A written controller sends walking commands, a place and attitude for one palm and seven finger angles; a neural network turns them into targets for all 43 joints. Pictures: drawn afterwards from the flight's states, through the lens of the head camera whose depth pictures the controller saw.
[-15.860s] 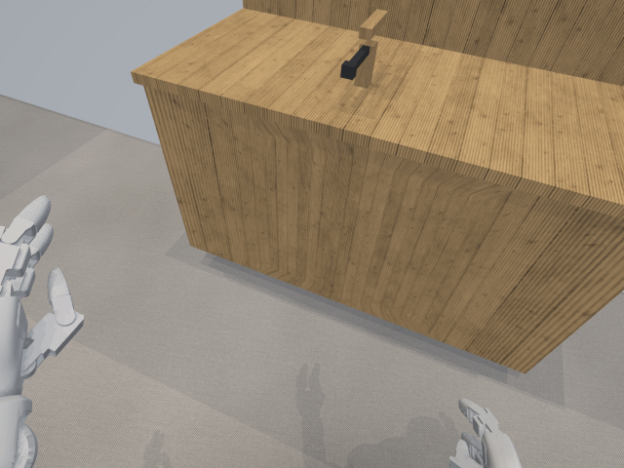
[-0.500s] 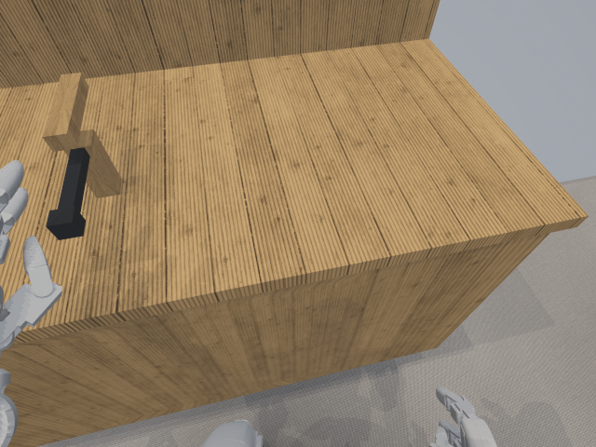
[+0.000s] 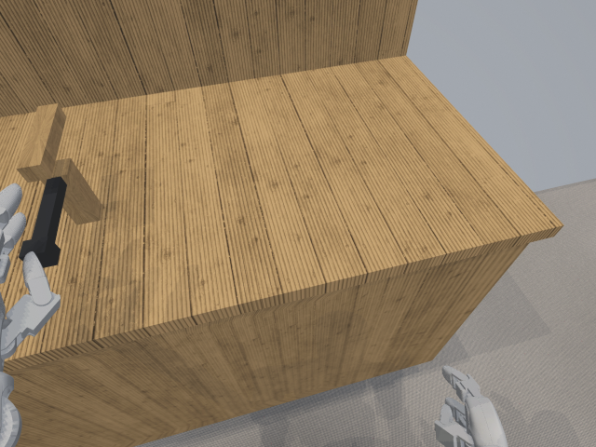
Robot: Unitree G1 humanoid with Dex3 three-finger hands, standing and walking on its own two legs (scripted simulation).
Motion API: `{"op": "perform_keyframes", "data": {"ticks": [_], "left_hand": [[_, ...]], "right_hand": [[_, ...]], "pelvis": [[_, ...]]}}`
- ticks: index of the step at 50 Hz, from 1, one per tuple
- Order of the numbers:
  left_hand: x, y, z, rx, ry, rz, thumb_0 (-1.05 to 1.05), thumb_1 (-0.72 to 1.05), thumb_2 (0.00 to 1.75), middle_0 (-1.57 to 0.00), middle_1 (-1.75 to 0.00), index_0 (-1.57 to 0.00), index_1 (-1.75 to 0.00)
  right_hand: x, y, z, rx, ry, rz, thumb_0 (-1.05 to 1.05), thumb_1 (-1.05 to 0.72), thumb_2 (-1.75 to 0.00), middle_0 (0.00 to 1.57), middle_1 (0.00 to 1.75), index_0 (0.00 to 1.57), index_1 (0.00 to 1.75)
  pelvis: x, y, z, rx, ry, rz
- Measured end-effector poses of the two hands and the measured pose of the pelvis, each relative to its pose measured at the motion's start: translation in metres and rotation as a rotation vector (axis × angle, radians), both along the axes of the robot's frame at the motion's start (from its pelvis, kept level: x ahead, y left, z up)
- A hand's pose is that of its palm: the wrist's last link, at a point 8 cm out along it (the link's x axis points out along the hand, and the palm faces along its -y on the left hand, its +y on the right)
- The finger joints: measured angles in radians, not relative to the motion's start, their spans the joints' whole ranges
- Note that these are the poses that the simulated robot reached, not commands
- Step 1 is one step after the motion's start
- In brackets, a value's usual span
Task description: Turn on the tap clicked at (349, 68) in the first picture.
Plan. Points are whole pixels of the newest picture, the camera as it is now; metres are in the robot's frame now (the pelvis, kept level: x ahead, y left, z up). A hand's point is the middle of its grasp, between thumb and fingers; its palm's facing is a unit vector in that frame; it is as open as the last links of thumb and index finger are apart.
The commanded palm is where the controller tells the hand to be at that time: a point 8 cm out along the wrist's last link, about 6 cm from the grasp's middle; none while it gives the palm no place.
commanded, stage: come to a stop and stand still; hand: left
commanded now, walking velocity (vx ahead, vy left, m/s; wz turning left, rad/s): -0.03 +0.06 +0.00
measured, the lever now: (40, 253) +0.30 +0.34 +0.12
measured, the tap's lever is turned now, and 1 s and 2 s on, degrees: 0 0 0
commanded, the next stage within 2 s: look again from close up in 1.10 s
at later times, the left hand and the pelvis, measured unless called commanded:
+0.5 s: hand out of the picture +0.13 +0.30 +0.14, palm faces +0.34 -0.84 -0.42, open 7.4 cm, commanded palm +0.08 +0.33 +0.17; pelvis -0.09 +0.06 -0.01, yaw -3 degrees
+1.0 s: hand out of the picture +0.07 +0.31 +0.17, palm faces +0.33 -0.86 -0.40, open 7.4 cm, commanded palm +0.02 +0.34 +0.17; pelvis -0.16 +0.08 -0.01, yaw -4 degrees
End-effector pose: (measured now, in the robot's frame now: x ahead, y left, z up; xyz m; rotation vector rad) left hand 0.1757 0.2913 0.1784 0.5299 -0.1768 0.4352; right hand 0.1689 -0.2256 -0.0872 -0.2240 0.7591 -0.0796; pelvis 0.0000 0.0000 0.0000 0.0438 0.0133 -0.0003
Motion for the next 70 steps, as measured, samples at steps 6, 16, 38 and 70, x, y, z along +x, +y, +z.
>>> {"op": "perform_keyframes", "data": {"ticks": [6, 16, 38, 70], "left_hand": [[-0.016, -0.003, -0.011, -0.08, -0.047, -0.058, 0.01, 0.89, 0.9, -0.22, -0.3, -0.21, -0.3], [-0.036, 0.045, 0.035, 0.072, -0.208, -0.104, 0.01, 0.9, 0.9, -0.21, -0.3, -0.2, -0.3], [-0.12, 0.053, -0.003, -0.058, -0.29, -0.208, 0.01, 0.89, 0.9, -0.21, -0.3, -0.2, -0.3], [-0.143, 0.043, -0.008, -0.079, -0.058, -0.233, 0.01, 0.89, 0.9, -0.22, -0.3, -0.21, -0.3]], "right_hand": [[-0.015, 0.0, 0.008, -0.053, -0.006, -0.025, 0.01, -0.91, -0.9, 0.2, 0.3, 0.2, 0.3], [-0.067, 0.031, 0.009, 0.042, -0.103, -0.022, 0.01, -0.91, -0.9, 0.2, 0.3, 0.2, 0.3], [-0.138, 0.065, 0.005, -0.023, -0.121, -0.006, 0.01, -0.9, -0.9, 0.21, 0.3, 0.2, 0.3], [-0.191, 0.056, 0.024, -0.016, -0.137, -0.119, 0.01, -0.91, -0.9, 0.2, 0.3, 0.2, 0.3]], "pelvis": [[-0.019, 0.009, -0.006, -0.031, -0.032, 0.014], [-0.068, 0.04, -0.01, -0.04, -0.069, -0.037], [-0.131, 0.067, -0.036, -0.053, -0.11, -0.042], [-0.171, 0.077, -0.004, -0.046, -0.062, -0.099]]}}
